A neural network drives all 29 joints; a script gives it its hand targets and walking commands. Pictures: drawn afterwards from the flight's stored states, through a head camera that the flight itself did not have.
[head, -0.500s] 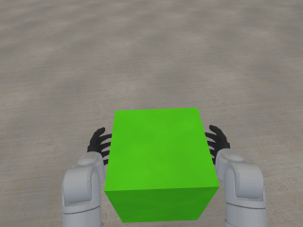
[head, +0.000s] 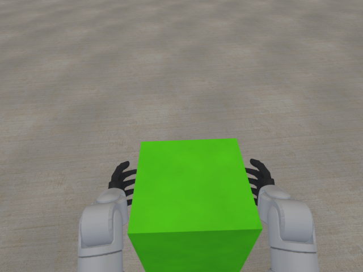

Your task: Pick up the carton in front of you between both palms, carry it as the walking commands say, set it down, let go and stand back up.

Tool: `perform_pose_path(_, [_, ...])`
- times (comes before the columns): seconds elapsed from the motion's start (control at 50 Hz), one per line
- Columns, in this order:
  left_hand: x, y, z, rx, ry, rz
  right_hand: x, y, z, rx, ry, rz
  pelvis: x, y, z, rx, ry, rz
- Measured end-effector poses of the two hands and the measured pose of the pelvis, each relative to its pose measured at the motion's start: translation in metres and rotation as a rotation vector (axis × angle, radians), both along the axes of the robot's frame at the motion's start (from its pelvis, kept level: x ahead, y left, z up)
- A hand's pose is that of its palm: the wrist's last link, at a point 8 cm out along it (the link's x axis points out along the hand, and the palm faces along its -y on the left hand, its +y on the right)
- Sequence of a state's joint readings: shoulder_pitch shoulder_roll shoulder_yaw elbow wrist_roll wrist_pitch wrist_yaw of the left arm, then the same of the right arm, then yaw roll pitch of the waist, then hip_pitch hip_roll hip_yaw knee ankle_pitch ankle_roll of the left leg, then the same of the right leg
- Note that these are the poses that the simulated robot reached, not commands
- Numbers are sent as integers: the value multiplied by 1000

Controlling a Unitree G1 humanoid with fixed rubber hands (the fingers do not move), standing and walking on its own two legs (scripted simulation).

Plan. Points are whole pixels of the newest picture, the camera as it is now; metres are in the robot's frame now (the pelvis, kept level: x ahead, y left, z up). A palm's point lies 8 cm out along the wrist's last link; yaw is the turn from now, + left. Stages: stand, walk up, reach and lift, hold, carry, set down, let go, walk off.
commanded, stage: carry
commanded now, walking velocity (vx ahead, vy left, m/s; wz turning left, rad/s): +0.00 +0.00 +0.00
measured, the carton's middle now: (191, 209) +0.26 +0.00 +0.01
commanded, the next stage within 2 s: hold in 0.94 s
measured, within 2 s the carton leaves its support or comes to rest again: neither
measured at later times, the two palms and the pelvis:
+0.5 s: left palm (117, 217) +0.23 +0.15 +0.05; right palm (263, 216) +0.23 -0.15 +0.04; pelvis -0.04 +0.00 +0.00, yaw +0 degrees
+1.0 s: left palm (117, 223) +0.22 +0.15 +0.05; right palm (266, 223) +0.22 -0.15 +0.04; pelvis -0.06 +0.00 +0.01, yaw +0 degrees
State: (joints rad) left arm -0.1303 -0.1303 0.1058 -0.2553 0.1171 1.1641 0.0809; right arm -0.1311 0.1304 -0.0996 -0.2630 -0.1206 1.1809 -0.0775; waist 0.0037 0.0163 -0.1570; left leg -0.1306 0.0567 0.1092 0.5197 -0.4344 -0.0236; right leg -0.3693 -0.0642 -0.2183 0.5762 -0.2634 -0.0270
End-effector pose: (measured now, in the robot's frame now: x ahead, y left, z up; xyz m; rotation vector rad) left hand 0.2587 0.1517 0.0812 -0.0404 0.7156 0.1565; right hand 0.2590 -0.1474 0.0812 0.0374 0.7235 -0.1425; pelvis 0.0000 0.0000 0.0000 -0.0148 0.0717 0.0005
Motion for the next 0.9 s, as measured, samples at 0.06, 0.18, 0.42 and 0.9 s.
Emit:
perform_pose_path(0.06, [-2, 2, -7, 4, 3, -4, -2, 2, -7, -3, 3, 4, -2, 2, -2, -1, -3, 0])
perform_pose_path(0.18, [-10, 3, -16, 15, -2, -14, -11, 3, -17, -14, -2, 12, -9, 4, -3, 0, -16, 1])
perform_pose_path(0.42, [-26, 4, -28, 48, -21, -40, -27, 3, -31, -46, -21, 38, -31, 4, 0, 7, -42, -2])
perform_pose_path(0.9, [-32, 0, -35, 67, -70, -53, -34, -1, -39, -56, -70, 49, -60, 1, 2, 18, -40, -3])
